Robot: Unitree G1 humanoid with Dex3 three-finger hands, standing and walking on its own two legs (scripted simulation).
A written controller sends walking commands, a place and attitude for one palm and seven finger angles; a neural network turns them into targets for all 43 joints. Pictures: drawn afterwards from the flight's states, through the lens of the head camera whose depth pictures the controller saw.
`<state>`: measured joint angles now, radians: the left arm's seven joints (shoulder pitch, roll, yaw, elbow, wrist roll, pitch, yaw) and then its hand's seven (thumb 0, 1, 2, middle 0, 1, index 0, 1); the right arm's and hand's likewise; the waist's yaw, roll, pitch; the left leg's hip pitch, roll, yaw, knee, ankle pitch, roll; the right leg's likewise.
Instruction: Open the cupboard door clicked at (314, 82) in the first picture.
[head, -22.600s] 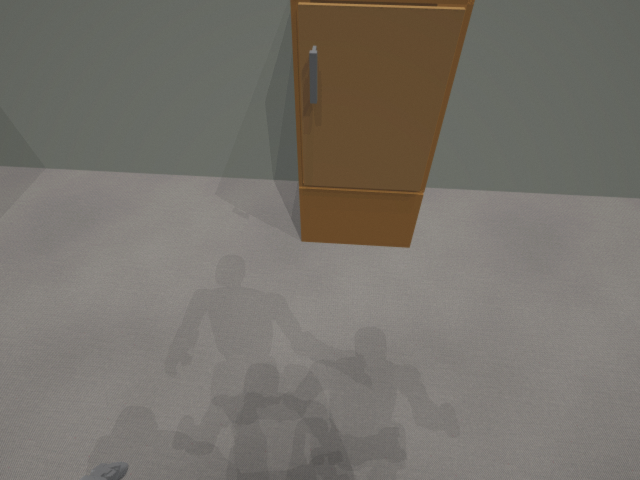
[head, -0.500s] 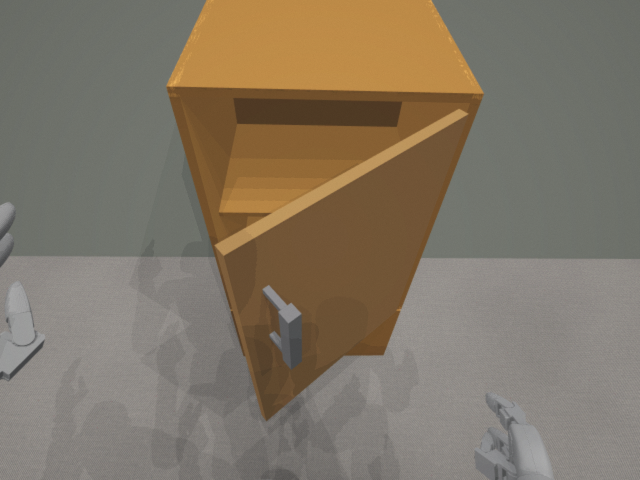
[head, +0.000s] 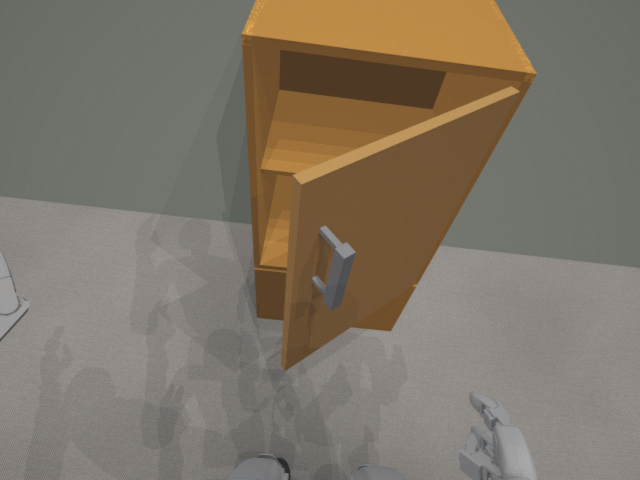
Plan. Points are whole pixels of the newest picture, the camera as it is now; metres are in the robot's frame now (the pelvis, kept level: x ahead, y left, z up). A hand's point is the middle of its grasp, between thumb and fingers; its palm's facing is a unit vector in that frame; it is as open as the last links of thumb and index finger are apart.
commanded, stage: step back with the hand held close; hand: left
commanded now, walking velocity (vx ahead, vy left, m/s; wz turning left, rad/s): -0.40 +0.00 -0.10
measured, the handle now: (329, 269) +0.40 +0.01 +0.00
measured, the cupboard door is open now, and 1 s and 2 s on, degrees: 40 40 40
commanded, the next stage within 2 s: stop stepping back and stand still in 0.12 s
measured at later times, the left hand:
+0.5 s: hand out of the picture +0.13 +0.26 +0.17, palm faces +0.34 -0.86 -0.38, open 7.4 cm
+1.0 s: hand out of the picture +0.06 +0.28 +0.19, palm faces +0.34 -0.83 -0.44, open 7.4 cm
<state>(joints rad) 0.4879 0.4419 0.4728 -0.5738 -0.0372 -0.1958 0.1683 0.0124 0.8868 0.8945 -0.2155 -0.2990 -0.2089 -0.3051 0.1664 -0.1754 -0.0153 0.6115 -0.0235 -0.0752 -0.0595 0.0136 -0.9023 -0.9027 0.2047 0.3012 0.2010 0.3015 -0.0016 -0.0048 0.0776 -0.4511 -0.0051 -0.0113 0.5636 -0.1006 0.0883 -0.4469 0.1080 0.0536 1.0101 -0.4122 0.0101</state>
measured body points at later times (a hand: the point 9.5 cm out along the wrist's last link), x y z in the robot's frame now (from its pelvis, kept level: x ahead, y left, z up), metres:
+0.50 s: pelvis -0.11 +0.02 +0.00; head -0.11 +0.05 +0.45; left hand +0.11 +0.31 +0.19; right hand +0.00 -0.25 -0.07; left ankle +0.04 +0.06 -0.73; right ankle -0.19 -0.10 -0.72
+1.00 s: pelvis -0.16 +0.05 +0.01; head -0.16 +0.07 +0.46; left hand +0.04 +0.33 +0.22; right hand -0.03 -0.17 -0.07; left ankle -0.09 +0.16 -0.73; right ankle -0.14 -0.06 -0.70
